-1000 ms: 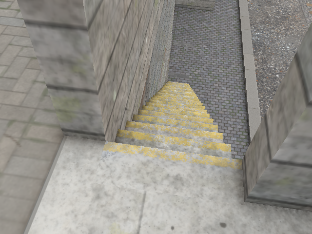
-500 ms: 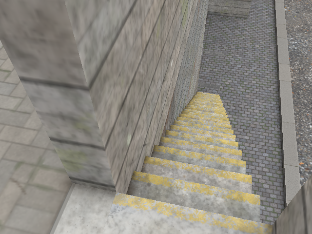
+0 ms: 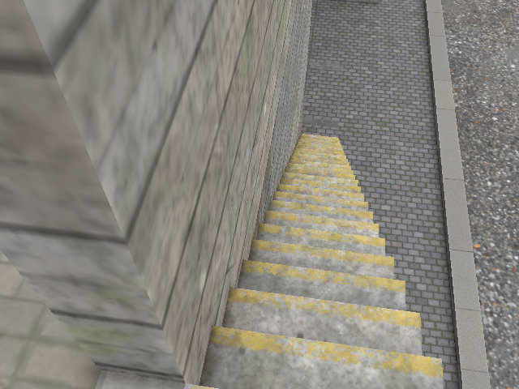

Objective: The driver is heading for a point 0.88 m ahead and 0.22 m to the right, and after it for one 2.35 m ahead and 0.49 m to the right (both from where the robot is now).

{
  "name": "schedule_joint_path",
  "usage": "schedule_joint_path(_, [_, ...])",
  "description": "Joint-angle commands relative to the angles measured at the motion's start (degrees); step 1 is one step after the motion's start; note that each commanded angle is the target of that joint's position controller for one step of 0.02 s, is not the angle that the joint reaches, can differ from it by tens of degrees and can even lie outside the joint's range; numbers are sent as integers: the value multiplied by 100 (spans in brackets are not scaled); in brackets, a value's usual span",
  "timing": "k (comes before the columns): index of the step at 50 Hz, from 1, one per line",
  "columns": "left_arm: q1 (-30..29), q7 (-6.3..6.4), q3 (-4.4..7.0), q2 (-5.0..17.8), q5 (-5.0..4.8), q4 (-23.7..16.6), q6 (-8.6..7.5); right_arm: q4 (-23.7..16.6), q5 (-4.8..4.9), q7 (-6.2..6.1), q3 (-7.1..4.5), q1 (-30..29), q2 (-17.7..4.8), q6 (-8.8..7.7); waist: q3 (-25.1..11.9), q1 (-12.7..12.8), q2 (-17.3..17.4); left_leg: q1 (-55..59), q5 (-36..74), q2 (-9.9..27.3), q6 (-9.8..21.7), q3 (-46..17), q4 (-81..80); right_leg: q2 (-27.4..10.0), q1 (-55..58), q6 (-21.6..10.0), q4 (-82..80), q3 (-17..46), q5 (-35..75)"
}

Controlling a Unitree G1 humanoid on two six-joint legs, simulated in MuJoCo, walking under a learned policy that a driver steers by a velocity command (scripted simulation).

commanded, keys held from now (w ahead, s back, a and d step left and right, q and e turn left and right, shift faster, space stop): w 0.56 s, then w+e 0.44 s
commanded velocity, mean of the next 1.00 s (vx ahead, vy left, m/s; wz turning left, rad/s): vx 0.08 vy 0.18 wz -0.14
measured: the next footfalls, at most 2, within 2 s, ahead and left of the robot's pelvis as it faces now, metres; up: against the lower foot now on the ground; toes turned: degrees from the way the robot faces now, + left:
right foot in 0.08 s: +0.13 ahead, -0.08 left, +0.00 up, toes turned -6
left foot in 0.50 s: +0.03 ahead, +0.18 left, +0.00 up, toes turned -2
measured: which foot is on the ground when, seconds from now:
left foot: down 0.00-0.08, up 0.10-0.48, down 0.50-0.84, up 0.86-1.00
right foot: up 0.00-0.06, down 0.08-0.50, up 0.52-0.82, down 0.84-1.00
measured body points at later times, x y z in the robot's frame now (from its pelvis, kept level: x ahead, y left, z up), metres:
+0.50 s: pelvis +0.01 +0.07 +0.00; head +0.02 +0.07 +0.45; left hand +0.06 +0.37 -0.13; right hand +0.11 -0.19 -0.13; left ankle -0.01 +0.18 -0.74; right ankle +0.09 -0.08 -0.74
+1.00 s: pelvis +0.00 +0.16 +0.01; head +0.03 +0.12 +0.45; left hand +0.10 +0.42 -0.12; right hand +0.04 -0.11 -0.15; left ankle +0.00 +0.27 -0.66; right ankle -0.04 +0.08 -0.74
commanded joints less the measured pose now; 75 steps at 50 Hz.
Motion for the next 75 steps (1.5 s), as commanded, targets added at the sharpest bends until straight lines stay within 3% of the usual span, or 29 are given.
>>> schedule_joint_path(1, [1049, 183, 36, 214, 27, 90, 114, -401, -62, 20, -68, -148, -493, 16, -1076, 303, 723, -119, 3838, 1159, 832, -553, 123, 62, 1362, -72, -468, -307, 403])
schedule_joint_path(4, [1353, 134, 90, 388, 237, 73, 26, -366, 137, -48, -103, -89, -653, 130, -844, 722, -9, -840, 1328, 882, 355, -641, 996, -255, 2497, -387, -2065, -39, 1489])
schedule_joint_path(5, [1480, 134, 219, 1044, 294, 17, -5, -441, 54, -95, -107, 340, -512, 184, -865, 578, -1624, -1537, -1644, 107, -16, -79, 2683, -1899, 2888, -756, -2765, 1815, 3227])
schedule_joint_path(6, [1291, 173, 387, 1667, 128, -218, 100, -448, 11, -103, -212, 832, -763, 325, -1296, 555, -2133, -1705, -3013, -379, -205, -488, 4465, -2796, 2436, -1906, -3217, 3232, 3945])
schedule_joint_path(9, [475, 157, 230, 963, 165, -347, 198, -579, 9, -123, -427, -114, -976, 384, -375, 340, -349, -2164, -1795, -146, -512, -1225, 5834, -1987, 1486, -1618, -3342, 2083, 1627])
schedule_joint_path(12, [437, 122, 195, 750, 139, -284, 106, -646, -47, 35, -414, 29, -632, 461, -433, 293, -660, -1887, -1154, -250, -755, -990, 5782, -1413, 1476, -1297, -3254, 1058, 2128])
schedule_joint_path(17, [461, 49, 286, 985, 193, -226, 75, -852, 33, 234, -242, -46, -343, 509, -622, 306, -932, -1326, -1325, -56, -857, -693, 3674, -1122, 1656, -960, -3341, 602, 1290])
schedule_joint_path(20, [325, -80, 415, 1221, 142, -192, 236, -901, 55, 262, -170, -76, -416, 496, -537, 438, -1517, -269, -1656, 175, -672, -495, 1767, -1168, 1357, -823, -3725, 832, 58])
schedule_joint_path(22, [586, -133, 476, 1337, 137, -24, 285, -781, 64, 173, -226, 131, -563, 512, -452, 462, -1333, 247, -1089, 235, -473, -416, 758, -1358, 1195, -761, -3698, 1075, -242])
schedule_joint_path(24, [624, -147, 441, 1160, 65, 32, 268, -445, 4, 119, -249, 625, -503, 477, -417, 267, -823, 987, -687, 207, -217, -423, -137, -1138, 624, -528, -3265, 964, -754])
schedule_joint_path(25, [801, -206, 414, 985, 38, 88, 238, -415, 23, 124, -239, 645, -532, 427, -405, 248, -12, 967, -962, 551, -169, -1110, -696, -823, 440, -331, -2441, 672, -1202])
schedule_joint_path(26, [636, -237, 274, 435, -31, -125, 257, -632, 0, 162, -384, 408, -1292, 441, -453, 243, 1790, 592, -2451, 1657, 149, -2594, -1261, 50, -115, 16, -1135, -353, -1471])
schedule_joint_path(27, [32, -181, 283, 568, 30, -218, 351, -760, -19, 157, -409, 12, -1467, 395, 107, 98, 2001, -921, -2564, 1607, 466, -2539, -1537, 259, 190, 2, 25, -285, -1257])
schedule_joint_path(29, [393, -171, 362, 825, 41, 113, 356, -785, -41, 73, -215, -445, -730, 370, 188, 380, 1352, -1175, -1402, 1216, 622, -1754, -1183, 188, 379, 33, 1280, -174, -840])
schedule_joint_path(32, [671, -138, 264, 546, 148, 378, 226, -656, -77, -108, -121, -149, -534, 253, -118, 294, 725, -116, 372, 1189, 721, -1400, -702, 170, 188, 68, 989, -154, -815])
schedule_joint_path(38, [452, -89, 90, 292, 80, 142, 113, -321, -74, -342, -70, 329, -591, 192, -604, 101, 698, 978, 2546, 1677, 919, -1446, -89, 185, 729, -87, -388, -149, -1230])
schedule_joint_path(41, [849, -94, 67, 181, 75, 164, 68, -218, 43, -414, -138, 270, -789, 250, -583, 448, 462, 845, 2864, 1514, 631, -1164, 409, 172, 1556, -242, -2047, -175, -505])
schedule_joint_path(42, [1089, -86, 76, 276, 134, 157, 41, -249, 123, -421, -182, 204, -890, 235, -539, 667, -56, 298, 2299, 1370, 324, -1017, 790, -83, 2210, -358, -3030, 255, 470])
schedule_joint_path(43, [1221, -62, 268, 1111, 197, 104, 38, -571, 211, -412, -190, 3, -822, 177, -460, 688, -1358, -1222, 586, 528, -181, -339, 1978, -1581, 2817, -976, -3333, 2436, 1731])
schedule_joint_path(44, [1207, -68, 295, 1086, 155, 127, 112, -586, 114, -394, -255, -202, -966, 236, -12, 819, -1789, -1839, -2181, -24, -333, -303, 3172, -2340, 2411, -1784, -3456, 3297, 3629])
schedule_joint_path(47, [507, -45, 285, 780, 114, -131, 204, -593, 56, -267, -302, -192, -736, 224, 15, 330, -178, -2147, -1339, 271, -595, -876, 4376, -1379, 2136, -1509, -3301, 2055, 2595])
schedule_joint_path(53, [476, -170, 343, 769, 137, -302, 157, -865, 90, -113, -174, -396, -329, 207, -484, 507, -691, -1612, -938, 215, -877, -543, 2890, -595, 2245, -954, -2780, 1329, 3543])
schedule_joint_path(59, [-69, -251, 434, 1037, 82, -716, 274, -940, 144, -212, -232, 88, -575, 92, -621, 251, -937, 374, -333, 142, -805, -517, 117, -482, 1305, -459, -2302, 2114, 1787])
schedule_joint_path(60, [141, -261, 391, 869, 87, -713, 235, -909, 106, -283, -270, 174, -714, 38, -622, 323, -555, 853, -227, 496, -726, -834, -287, -205, 875, -270, -2003, 2079, 722])
schedule_joint_path(61, [773, -233, 287, 273, 117, -619, 221, -1068, 48, -324, -265, 102, -956, -1, -882, 527, 883, 1179, -419, 1955, -468, -2217, -859, 453, 565, -41, -755, 1320, -1116])
schedule_joint_path(62, [866, -154, 296, 287, 122, -761, 294, -1282, 38, -311, -370, -235, -1632, 17, -884, 582, 1700, 304, 460, 3095, 392, -3435, -937, 1015, 286, 150, 342, 660, -2046])
schedule_joint_path(64, [318, -199, 461, 918, 151, -672, 426, -1359, 12, -246, -211, -584, -973, -58, -501, 490, 590, -151, 237, 2549, 661, -2492, -825, 517, 238, 184, 1504, 839, -1195])
schedule_joint_path(67, [565, -312, 443, 778, 124, -580, 479, -1415, 45, -284, -138, -677, -774, -20, -518, 461, 1004, 307, 1587, 1819, 416, -1243, -419, 487, 166, 500, 1730, 583, -534])
schedule_joint_path(75, [-231, -614, 414, 672, 102, -1080, 589, -1389, 3, -298, -259, 108, -908, 61, -668, -127, 938, 1287, 1273, 2541, 716, -1426, -379, 438, -591, 590, 1350, 671, -487])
